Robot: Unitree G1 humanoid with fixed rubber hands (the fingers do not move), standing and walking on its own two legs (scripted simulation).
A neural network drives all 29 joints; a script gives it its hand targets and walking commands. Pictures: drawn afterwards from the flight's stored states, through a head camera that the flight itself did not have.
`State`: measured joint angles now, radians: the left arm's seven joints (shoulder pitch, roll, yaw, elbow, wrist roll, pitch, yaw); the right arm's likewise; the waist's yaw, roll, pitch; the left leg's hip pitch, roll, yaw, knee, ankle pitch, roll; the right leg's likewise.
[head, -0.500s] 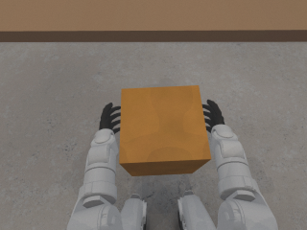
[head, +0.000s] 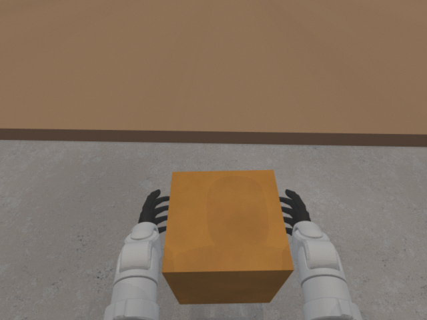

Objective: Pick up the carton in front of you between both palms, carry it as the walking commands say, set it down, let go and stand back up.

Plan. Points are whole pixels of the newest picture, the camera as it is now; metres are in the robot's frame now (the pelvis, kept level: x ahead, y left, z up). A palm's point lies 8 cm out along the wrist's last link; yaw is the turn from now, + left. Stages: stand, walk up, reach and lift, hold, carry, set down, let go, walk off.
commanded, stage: reach and lift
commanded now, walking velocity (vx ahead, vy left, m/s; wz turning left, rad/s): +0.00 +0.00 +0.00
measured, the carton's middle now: (223, 241) +0.30 +0.00 -0.06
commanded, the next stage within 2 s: hold in 1.02 s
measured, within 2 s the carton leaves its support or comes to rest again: neither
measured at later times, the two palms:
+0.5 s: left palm (147, 225) +0.29 +0.15 +0.04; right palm (304, 224) +0.29 -0.15 +0.03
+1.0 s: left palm (145, 221) +0.30 +0.15 +0.05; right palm (304, 220) +0.29 -0.15 +0.04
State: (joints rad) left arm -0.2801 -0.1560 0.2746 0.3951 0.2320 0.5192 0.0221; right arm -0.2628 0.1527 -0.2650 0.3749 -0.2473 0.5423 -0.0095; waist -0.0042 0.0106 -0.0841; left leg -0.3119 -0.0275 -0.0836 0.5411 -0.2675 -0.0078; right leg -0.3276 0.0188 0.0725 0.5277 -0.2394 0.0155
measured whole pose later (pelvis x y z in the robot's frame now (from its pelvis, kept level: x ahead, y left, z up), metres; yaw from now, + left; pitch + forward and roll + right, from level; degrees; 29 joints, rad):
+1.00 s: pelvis +0.01 +0.00 +0.01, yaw +0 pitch -6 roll +0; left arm -0.27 -0.15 0.24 0.28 0.28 0.68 -0.01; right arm -0.25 0.15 -0.22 0.26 -0.28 0.70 0.01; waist 0.00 0.01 0.02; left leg -0.06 -0.02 -0.08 0.37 -0.21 -0.01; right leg -0.08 0.02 0.08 0.36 -0.18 0.01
